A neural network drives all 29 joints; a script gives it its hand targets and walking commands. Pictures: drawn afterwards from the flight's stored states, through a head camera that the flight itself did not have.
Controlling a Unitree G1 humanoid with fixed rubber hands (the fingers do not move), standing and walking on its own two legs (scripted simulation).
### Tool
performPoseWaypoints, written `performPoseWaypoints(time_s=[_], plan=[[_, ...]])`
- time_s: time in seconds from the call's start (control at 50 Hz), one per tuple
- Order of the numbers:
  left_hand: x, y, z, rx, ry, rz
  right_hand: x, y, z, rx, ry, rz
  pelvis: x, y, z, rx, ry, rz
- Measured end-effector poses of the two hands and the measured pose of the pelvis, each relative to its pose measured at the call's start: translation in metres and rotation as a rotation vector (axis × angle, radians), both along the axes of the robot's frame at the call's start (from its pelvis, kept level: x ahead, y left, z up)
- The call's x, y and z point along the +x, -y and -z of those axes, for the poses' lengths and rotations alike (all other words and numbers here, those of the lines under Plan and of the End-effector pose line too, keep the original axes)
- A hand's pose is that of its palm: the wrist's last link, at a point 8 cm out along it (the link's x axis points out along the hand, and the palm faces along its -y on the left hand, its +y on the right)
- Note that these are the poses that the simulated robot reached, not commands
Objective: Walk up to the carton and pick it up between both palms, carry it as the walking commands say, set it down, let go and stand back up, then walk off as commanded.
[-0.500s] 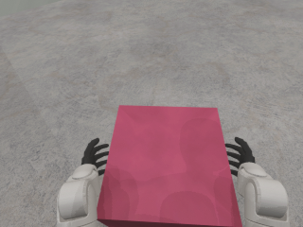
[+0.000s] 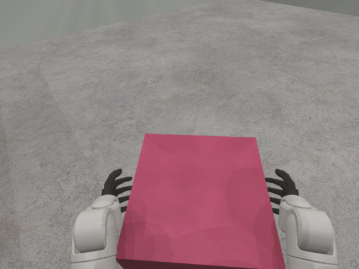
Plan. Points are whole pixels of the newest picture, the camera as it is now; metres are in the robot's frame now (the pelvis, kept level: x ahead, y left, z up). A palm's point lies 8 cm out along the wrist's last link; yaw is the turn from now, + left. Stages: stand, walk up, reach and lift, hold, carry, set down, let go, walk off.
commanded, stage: carry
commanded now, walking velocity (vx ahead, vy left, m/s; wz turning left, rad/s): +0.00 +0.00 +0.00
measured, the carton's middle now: (197, 204) +0.30 -0.01 +0.00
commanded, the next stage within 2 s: none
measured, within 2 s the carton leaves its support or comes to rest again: neither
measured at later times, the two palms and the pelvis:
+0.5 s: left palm (101, 234) +0.20 +0.18 +0.07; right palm (298, 240) +0.19 -0.18 +0.07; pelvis -0.07 +0.01 -0.01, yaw -3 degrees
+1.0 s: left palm (79, 263) +0.14 +0.19 +0.09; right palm (302, 262) +0.15 -0.17 +0.09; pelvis -0.11 +0.02 +0.00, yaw +1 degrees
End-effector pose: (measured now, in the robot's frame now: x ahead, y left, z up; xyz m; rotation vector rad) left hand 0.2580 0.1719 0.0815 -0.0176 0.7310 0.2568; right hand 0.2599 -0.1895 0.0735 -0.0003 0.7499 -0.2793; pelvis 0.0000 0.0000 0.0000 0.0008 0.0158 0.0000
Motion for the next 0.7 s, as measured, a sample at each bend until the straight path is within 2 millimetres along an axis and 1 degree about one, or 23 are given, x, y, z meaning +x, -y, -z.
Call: performPoseWaypoints(time_s=[0.08,0.18,0.3,0.42,0.52,0.64,0.7], plan=[[-0.006,0.013,0.001,0.001,0.016,0.052,-0.021,0.013,-0.002,-0.007,0.015,0.045,-0.015,0.000,0.004,0.008,0.007,0.016],[-0.011,0.017,0.008,-0.011,0.016,0.097,-0.040,0.016,-0.003,-0.029,0.015,0.081,-0.031,-0.003,0.009,0.008,0.009,0.041],[-0.025,0.008,0.015,-0.025,0.001,0.095,-0.055,0.007,0.000,-0.035,0.001,0.088,-0.047,-0.008,0.009,-0.004,0.003,0.049],[-0.046,-0.003,0.014,-0.024,0.014,0.049,-0.062,-0.003,0.003,-0.022,0.015,0.052,-0.060,-0.009,0.008,-0.001,0.004,0.044],[-0.059,-0.008,0.015,-0.027,0.034,0.035,-0.071,-0.008,0.004,-0.017,0.035,0.045,-0.069,-0.014,0.012,0.002,0.012,0.051],[-0.065,-0.010,0.022,-0.023,0.040,0.079,-0.091,-0.011,0.011,-0.018,0.042,0.085,-0.081,-0.026,0.022,-0.012,0.030,0.072],[-0.072,-0.012,0.024,-0.019,0.017,0.092,-0.104,-0.013,0.016,-0.010,0.019,0.102,-0.088,-0.024,0.020,-0.021,0.033,0.049]])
